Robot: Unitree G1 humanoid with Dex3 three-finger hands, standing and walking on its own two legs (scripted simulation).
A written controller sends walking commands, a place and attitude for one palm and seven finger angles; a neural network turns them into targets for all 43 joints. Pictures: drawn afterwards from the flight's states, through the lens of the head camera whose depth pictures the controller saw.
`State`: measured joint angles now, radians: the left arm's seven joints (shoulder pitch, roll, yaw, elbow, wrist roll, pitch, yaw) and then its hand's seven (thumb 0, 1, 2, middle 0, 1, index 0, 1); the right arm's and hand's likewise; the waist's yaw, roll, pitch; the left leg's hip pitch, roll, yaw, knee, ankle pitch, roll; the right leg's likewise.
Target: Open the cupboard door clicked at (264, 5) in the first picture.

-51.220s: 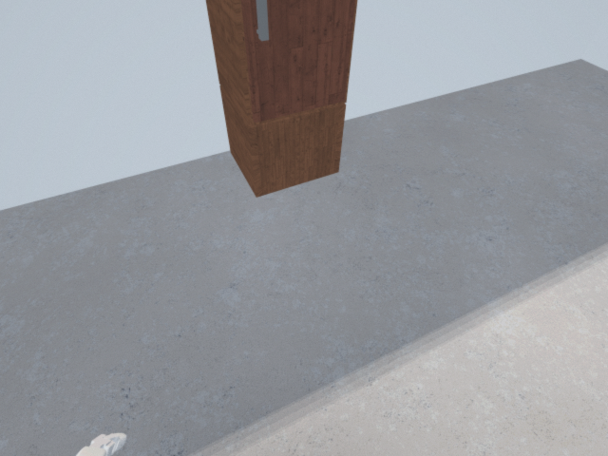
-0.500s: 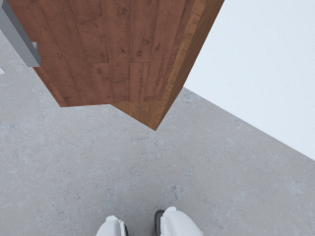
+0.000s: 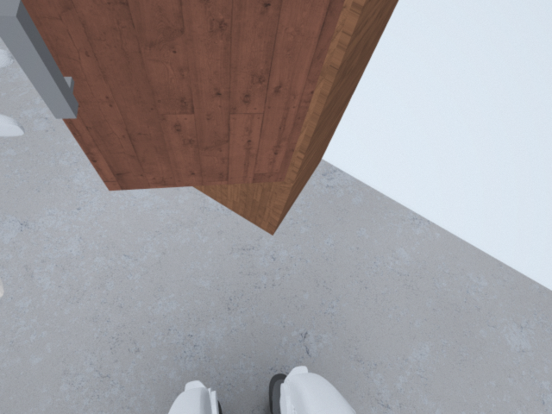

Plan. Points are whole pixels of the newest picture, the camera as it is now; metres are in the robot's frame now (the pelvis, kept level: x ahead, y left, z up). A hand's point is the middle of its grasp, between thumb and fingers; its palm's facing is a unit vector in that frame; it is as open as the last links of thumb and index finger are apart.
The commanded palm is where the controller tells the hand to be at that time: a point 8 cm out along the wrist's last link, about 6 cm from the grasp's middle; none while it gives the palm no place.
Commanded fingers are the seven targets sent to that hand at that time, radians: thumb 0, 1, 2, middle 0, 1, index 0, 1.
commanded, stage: move the hooked fingers beside the handle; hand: left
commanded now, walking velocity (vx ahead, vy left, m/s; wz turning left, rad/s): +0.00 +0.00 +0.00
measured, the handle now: (43, 55) +0.57 +0.25 +0.11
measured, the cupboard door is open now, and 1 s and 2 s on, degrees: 39 39 38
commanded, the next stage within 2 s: slide the fingers in behind the handle in 0.36 s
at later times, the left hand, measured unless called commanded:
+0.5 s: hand out of the picture +0.52 +0.29 +0.11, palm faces +0.02 -1.00 -0.01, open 14.0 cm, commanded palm +0.50 +0.34 +0.10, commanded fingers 0.00 -0.50 0.30 -0.30 -1.20 -0.30 -1.20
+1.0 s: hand out of the picture +0.52 +0.28 +0.11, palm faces +0.04 -1.00 +0.01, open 13.9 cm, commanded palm +0.51 +0.31 +0.10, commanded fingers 0.00 -0.50 0.30 -0.30 -1.20 -0.30 -1.20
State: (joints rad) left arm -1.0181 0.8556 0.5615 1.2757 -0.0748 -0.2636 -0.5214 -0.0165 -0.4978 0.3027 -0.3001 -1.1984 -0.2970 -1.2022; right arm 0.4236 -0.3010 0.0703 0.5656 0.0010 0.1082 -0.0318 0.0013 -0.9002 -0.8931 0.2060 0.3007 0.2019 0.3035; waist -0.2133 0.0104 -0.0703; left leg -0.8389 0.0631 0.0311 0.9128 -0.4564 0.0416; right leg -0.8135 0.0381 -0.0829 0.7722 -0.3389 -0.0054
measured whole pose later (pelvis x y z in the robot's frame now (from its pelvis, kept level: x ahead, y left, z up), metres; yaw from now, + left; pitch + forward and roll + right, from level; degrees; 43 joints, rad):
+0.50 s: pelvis -0.01 +0.00 -0.01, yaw +0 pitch +23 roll -5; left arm -1.07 0.91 0.55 1.31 -0.06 -0.25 -0.53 -0.02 -0.50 0.30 -0.30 -1.20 -0.30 -1.20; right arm 0.44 -0.30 0.08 0.57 0.00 0.10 -0.04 0.00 -0.90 -0.89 0.21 0.30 0.20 0.30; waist -0.23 0.02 -0.06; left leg -0.90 0.07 0.03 0.94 -0.45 0.04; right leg -0.87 0.04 -0.09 0.79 -0.33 -0.01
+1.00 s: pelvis +0.00 +0.00 +0.00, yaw +0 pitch +22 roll -5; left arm -1.06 0.81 0.48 1.27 -0.10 -0.26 -0.46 -0.02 -0.50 0.30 -0.30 -1.20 -0.30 -1.22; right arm 0.44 -0.29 0.08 0.59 0.00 0.10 -0.03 0.00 -0.90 -0.89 0.21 0.30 0.20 0.30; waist -0.21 0.02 -0.07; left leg -0.86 0.06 0.02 0.93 -0.46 0.04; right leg -0.83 0.03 -0.09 0.78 -0.34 0.00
